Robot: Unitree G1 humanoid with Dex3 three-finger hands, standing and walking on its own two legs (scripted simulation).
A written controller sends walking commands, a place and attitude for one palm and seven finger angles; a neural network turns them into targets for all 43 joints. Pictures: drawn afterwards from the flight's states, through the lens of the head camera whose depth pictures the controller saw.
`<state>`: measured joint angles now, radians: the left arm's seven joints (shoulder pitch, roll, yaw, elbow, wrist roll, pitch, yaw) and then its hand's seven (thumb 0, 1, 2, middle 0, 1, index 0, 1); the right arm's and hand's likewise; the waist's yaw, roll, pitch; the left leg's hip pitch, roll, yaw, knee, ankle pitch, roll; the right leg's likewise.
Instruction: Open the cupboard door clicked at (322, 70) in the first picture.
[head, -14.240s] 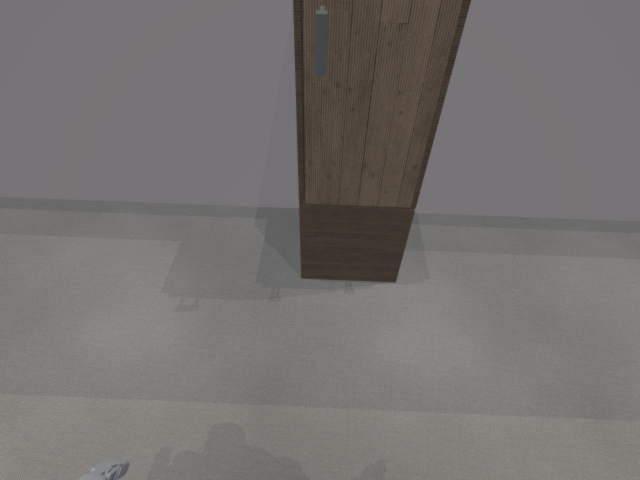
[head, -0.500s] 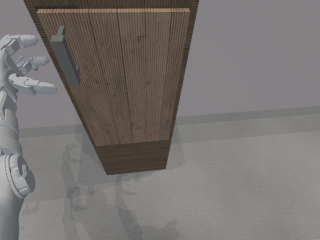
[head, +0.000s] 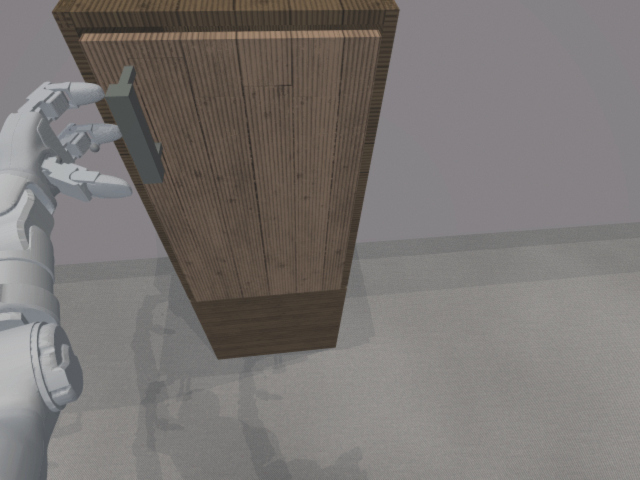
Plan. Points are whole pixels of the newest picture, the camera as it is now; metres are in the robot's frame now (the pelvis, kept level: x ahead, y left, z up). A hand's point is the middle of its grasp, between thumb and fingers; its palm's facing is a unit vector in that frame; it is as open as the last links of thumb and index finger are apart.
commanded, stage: slide the fingers in behind the handle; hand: left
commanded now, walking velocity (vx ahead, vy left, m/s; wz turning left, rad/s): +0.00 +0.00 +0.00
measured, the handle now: (141, 126) +0.50 +0.22 +0.17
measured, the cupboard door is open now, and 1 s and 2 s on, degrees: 0 0 0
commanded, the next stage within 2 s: close the thumb around the handle in 1.34 s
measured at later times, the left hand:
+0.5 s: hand (128, 146) +0.46 +0.22 +0.17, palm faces +0.09 -1.00 +0.02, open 14.0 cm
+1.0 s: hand (144, 152) +0.45 +0.20 +0.17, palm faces +0.10 -0.99 +0.03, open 14.0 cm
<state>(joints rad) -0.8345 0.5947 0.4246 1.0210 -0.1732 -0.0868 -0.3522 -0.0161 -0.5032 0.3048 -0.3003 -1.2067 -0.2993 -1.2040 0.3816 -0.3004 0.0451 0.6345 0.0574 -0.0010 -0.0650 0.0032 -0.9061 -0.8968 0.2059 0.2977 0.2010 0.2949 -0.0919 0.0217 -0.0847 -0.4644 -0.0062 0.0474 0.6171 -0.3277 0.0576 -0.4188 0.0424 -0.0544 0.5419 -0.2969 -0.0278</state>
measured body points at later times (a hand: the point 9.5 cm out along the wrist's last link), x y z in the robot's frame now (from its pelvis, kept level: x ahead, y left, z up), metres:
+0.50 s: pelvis -0.01 -0.01 +0.00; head +0.03 +0.00 +0.45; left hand +0.44 +0.27 +0.18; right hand +0.05 -0.27 -0.11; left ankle -0.02 +0.08 -0.73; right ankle -0.02 -0.10 -0.73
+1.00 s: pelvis -0.02 -0.01 +0.00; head +0.02 -0.01 +0.45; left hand +0.44 +0.25 +0.17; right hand +0.04 -0.27 -0.11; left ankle -0.02 +0.08 -0.73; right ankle -0.02 -0.10 -0.73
